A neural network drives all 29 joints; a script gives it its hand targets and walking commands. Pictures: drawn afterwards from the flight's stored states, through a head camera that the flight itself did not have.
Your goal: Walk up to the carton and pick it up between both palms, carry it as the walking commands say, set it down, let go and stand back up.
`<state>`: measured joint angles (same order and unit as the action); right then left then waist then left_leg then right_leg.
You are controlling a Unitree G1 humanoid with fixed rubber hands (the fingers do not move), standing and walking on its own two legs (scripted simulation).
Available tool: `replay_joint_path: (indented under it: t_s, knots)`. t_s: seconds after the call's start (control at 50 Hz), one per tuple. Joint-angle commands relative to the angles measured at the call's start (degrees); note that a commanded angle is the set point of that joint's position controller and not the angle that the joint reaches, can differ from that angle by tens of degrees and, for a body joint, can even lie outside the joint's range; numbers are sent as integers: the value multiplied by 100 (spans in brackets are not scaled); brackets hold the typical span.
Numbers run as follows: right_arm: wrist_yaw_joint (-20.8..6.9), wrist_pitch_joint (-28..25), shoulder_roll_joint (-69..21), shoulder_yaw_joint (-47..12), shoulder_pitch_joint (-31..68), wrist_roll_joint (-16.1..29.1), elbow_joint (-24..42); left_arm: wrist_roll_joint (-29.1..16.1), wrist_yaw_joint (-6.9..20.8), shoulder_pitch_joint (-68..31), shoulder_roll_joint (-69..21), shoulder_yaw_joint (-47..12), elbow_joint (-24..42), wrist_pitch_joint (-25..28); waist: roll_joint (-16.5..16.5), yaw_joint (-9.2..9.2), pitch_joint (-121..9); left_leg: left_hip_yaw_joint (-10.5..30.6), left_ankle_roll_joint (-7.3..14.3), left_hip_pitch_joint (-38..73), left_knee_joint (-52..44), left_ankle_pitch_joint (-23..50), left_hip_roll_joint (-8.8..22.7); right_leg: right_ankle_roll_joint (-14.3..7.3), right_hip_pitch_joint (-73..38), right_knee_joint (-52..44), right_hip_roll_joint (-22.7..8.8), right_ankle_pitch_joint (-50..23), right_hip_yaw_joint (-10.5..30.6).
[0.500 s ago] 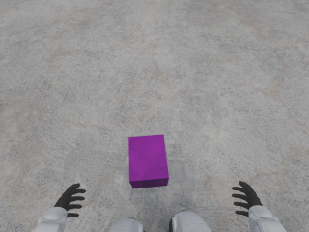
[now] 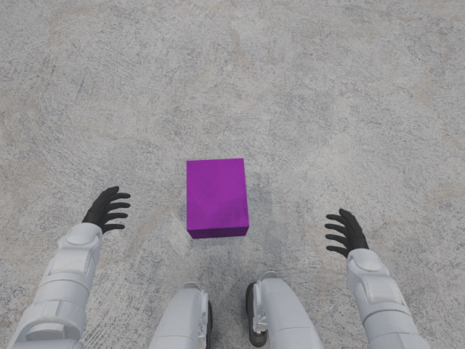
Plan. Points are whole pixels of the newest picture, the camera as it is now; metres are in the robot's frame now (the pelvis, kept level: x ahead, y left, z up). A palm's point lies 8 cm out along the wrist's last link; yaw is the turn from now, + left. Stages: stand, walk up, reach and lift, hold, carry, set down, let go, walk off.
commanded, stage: reach and lift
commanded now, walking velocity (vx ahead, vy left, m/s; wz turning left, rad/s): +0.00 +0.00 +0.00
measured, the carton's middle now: (217, 200) +0.51 +0.03 -0.60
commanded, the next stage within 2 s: none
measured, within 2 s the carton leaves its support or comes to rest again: neither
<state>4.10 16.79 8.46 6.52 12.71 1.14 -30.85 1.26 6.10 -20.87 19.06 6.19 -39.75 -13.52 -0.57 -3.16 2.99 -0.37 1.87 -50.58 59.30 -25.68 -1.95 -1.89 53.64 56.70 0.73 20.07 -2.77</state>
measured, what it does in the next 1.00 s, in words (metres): stands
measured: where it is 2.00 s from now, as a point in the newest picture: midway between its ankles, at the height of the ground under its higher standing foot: (229, 334)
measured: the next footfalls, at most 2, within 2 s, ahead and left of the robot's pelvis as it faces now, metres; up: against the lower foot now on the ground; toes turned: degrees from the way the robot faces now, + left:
none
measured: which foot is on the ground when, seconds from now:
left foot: down 0.00-1.00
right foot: down 0.00-1.00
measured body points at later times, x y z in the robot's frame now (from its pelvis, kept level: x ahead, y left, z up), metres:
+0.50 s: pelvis -0.02 +0.01 -0.03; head +0.23 +0.01 +0.34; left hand +0.44 +0.22 -0.13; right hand +0.41 -0.20 -0.14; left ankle +0.03 +0.10 -0.67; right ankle +0.07 -0.10 -0.67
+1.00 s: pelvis -0.02 +0.01 -0.05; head +0.30 +0.01 +0.28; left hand +0.51 +0.21 -0.16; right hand +0.50 -0.18 -0.17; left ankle +0.03 +0.10 -0.67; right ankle +0.07 -0.10 -0.67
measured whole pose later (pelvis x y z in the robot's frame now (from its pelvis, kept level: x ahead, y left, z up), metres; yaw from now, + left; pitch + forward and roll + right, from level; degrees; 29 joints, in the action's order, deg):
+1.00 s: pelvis -0.02 +0.01 -0.05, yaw +0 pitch +48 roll -1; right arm 3.6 6.4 8.7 22.5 62.4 -4.2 -49.3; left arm 2.8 1.3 -66.2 16.0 19.4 -55.5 -5.3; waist 0.0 -1.1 -5.0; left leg -0.7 2.3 -89.5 62.1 -20.2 -2.6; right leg -1.4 91.6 57.9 -0.2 14.0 -2.7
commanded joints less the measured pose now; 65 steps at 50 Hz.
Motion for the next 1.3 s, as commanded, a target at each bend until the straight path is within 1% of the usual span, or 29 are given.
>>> replay_joint_path:
  t_s: [0.0,0.1,0.26,0.34,0.42,0.56,0.72,0.8,0.9,0.96,1.02,1.1,1.18,1.28]
  knots:
    - [11,-30,466,157,1005,52,450,-71,-45,-1141,754,236,285,37,-138,23,-2757,323,-33,194,-873,934,99,290,-1948,-335,-40,-1147,374]
    - [21,-77,498,269,1846,115,176,-126,-104,-1912,768,347,-42,82,-144,40,-3221,305,-49,-107,-770,971,71,300,-1691,-217,-33,-1107,371]
    - [41,-279,567,532,3207,140,-336,-196,-245,-3227,702,543,-439,259,-223,8,-4096,291,-123,-488,-645,966,19,300,-1182,-124,28,-979,312]
    - [43,-397,582,675,3752,112,-583,-209,-322,-3732,659,647,-638,361,-246,24,-4511,304,-147,-621,-596,1065,-9,290,-940,-64,64,-1063,285]
    - [55,-564,572,781,4199,78,-774,-229,-390,-4140,632,754,-834,504,-226,84,-4902,319,-159,-800,-533,1358,-40,275,-806,25,93,-1380,304]
    - [81,-879,546,990,4960,-36,-1022,-286,-473,-4836,549,907,-999,762,-168,197,-5641,340,-209,-1077,-408,2166,-76,255,-727,195,137,-2233,388]
    - [63,-1084,635,1336,5775,-261,-1248,-195,-546,-5678,467,1044,-1020,883,-192,180,-6312,371,-287,-1109,-316,2820,-99,245,-533,226,169,-2786,404]
    - [22,-1114,603,1467,5924,-388,-1350,-41,-540,-5748,414,1169,-1081,887,-177,206,-6454,328,-293,-1254,-327,3003,-121,251,-566,209,169,-3005,402]
    - [-38,-1130,526,1587,5982,-534,-1264,154,-489,-5664,372,1369,-1007,904,-99,255,-6502,247,-278,-1743,-261,3066,-157,257,-667,323,166,-3262,423]
    - [-58,-1135,463,1617,6065,-568,-1306,186,-480,-5707,322,1389,-1036,920,-62,266,-6300,223,-263,-2172,-95,2853,-171,255,-427,526,178,-3119,431]
    - [-58,-1134,434,1634,6163,-586,-1443,194,-487,-5812,294,1358,-1134,934,-63,266,-6068,224,-259,-2553,206,2536,-175,253,33,845,208,-2785,424]
    - [-13,-1129,529,1642,6329,-557,-1595,134,-528,-6007,346,1277,-1204,926,-133,236,-6086,226,-289,-2751,765,2256,-175,266,690,1376,263,-2338,376]
    - [79,-1122,709,1586,6587,-423,-1668,-40,-617,-6250,422,1091,-1255,887,-227,209,-6303,235,-326,-2842,1402,2105,-180,273,1351,1984,321,-1978,304]
    - [192,-1066,957,1363,6899,-137,-1627,-314,-781,-6471,564,827,-1200,815,-254,229,-6828,219,-352,-2948,2119,2028,-205,256,1756,2713,355,-1807,225]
